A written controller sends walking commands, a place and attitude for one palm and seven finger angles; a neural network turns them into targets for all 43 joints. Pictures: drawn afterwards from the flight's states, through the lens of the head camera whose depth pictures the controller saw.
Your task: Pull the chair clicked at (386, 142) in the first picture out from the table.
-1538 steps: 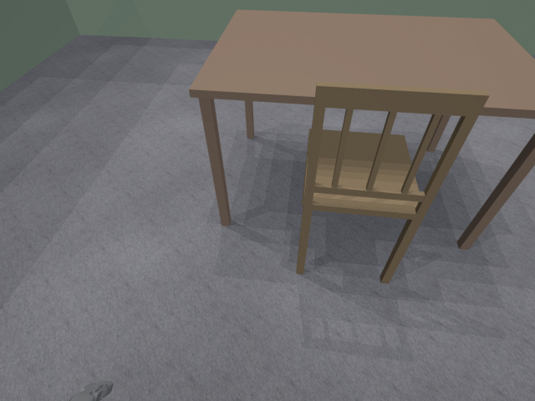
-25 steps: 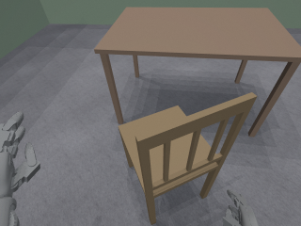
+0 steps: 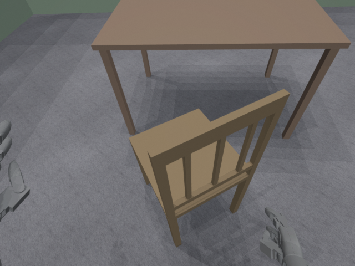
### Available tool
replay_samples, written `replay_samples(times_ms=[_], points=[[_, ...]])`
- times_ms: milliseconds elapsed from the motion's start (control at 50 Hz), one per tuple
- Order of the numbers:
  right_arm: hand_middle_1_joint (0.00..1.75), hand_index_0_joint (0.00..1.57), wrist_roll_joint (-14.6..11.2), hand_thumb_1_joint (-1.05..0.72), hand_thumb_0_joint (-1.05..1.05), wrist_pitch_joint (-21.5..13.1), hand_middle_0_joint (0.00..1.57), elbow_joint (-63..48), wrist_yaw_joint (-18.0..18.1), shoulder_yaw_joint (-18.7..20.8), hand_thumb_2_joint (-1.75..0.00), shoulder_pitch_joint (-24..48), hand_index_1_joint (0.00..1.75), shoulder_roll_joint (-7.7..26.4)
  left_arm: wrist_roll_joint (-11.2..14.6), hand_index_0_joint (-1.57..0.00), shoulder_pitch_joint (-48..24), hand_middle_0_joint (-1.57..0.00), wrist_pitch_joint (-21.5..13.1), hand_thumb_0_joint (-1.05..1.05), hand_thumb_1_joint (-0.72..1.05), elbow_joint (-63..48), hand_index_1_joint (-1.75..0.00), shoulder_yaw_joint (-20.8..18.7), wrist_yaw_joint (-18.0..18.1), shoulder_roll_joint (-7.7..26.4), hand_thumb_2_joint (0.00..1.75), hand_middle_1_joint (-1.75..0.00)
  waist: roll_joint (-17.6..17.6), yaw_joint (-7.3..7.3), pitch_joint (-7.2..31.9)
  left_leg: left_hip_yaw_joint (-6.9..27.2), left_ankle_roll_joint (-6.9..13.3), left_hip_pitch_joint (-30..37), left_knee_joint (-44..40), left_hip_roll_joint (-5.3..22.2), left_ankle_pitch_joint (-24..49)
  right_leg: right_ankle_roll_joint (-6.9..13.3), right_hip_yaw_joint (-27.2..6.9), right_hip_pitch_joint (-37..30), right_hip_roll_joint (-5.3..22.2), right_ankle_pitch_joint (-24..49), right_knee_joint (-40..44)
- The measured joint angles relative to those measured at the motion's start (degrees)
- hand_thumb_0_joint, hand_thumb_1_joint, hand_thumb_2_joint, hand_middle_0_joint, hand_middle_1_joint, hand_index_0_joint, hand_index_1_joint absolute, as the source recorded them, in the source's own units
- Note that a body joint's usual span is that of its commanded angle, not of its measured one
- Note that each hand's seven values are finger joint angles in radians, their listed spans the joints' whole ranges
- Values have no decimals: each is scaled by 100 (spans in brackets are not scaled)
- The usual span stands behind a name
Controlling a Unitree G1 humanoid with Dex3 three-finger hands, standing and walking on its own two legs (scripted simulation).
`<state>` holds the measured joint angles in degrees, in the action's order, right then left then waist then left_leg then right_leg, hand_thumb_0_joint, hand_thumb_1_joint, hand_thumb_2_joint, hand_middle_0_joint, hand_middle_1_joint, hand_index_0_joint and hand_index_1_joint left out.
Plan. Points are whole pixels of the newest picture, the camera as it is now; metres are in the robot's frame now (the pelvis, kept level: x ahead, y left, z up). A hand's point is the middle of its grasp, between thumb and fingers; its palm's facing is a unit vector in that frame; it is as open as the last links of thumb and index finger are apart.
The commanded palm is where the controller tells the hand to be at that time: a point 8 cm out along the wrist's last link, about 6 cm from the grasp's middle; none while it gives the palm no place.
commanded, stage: step back with the hand held close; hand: left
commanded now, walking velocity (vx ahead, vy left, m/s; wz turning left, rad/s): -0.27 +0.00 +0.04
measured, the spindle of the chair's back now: (217, 162) +0.42 -0.08 -0.10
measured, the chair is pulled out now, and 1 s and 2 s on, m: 0.45 0.45 0.45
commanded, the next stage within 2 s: stop stepping back and stand still in 1.52 s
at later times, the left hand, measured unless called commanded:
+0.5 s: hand out of the picture +0.13 +0.27 +0.15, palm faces +0.44 -0.74 -0.51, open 7.4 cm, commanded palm +0.07 +0.30 +0.18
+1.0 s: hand out of the picture +0.10 +0.26 +0.15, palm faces +0.44 -0.73 -0.52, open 7.4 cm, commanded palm +0.03 +0.30 +0.18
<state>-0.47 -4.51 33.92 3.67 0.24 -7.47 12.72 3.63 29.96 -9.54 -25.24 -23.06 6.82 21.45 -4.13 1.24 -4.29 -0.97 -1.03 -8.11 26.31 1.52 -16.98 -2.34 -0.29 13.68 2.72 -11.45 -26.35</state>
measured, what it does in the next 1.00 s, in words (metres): shifts its weight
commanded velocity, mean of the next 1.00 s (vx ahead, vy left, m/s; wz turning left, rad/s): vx -0.33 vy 0.00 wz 0.01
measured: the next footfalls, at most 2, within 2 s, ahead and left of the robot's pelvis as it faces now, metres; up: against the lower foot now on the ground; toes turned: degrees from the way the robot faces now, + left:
right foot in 1.54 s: -0.17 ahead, -0.13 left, +0.00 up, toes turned +3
left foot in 1.80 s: -0.19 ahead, +0.09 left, +0.00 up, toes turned +1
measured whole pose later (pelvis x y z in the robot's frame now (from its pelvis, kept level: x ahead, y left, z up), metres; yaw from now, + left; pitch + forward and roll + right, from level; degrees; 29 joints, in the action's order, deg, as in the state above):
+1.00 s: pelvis -0.09 -0.01 -0.02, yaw +3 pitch +1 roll -1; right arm -0.3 -5.5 34.8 5.0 1.7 -10.1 10.7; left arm 1.5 32.9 -10.8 -31.5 -25.0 9.8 24.0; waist -0.6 -0.7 -3.7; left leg 2.3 -0.9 -25.0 37.6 1.3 -13.7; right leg -1.6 -1.3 26.8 0.4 -12.2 -37.0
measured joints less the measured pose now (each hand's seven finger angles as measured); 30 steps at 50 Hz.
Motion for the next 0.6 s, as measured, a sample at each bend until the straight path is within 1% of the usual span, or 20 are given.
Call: replay_samples(times_ms=[80,160,240,320,440,540,600], points=[[30,20,-20,-90,1,150,20,-13,44,93,-89,-28,30,-26,-24,-21,362,-21,70,2,89,-52,-30,114,-34,35,90,-30,-2,-84,27,-23,9,-172,45,-43,56,-13,-34,201,40,32,-96],[30,20,-47,-90,1,197,20,22,115,125,-89,-117,30,-62,-26,-22,486,-21,110,2,89,-135,-31,104,21,107,90,-30,65,-58,37,9,-8,-359,173,-54,91,9,-13,379,53,49,-233],[30,20,-53,-90,1,146,20,65,166,120,-89,-192,30,-52,-36,-22,415,-21,81,2,89,-241,-31,38,127,116,90,-30,81,4,60,68,-30,-575,353,-32,117,39,37,529,35,109,-315],[30,20,-54,-90,1,97,20,99,182,121,-89,-214,30,-17,-60,-22,338,-21,52,2,89,-270,-31,-2,209,70,90,-30,48,17,130,109,-24,-802,542,-7,134,54,71,669,10,204,-340],[30,20,-61,-90,1,56,20,102,200,112,-89,-264,30,20,-99,-21,281,-21,88,2,89,-153,-31,31,278,45,90,-30,85,-30,229,112,46,-1056,722,-29,176,37,65,840,26,310,-350],[30,20,-70,-90,1,-35,20,27,212,56,-89,-391,30,-22,-127,-21,319,-21,103,2,89,-214,-31,13,320,98,90,-30,165,-91,237,155,56,-1137,707,-47,281,50,57,894,13,96,-373],[30,20,-64,-90,1,-102,20,5,190,26,-89,-441,30,-90,-132,-21,331,-21,57,2,89,-387,-31,-65,330,210,90,-30,291,-98,191,182,45,-1168,776,-114,295,50,5,906,39,415,-392]])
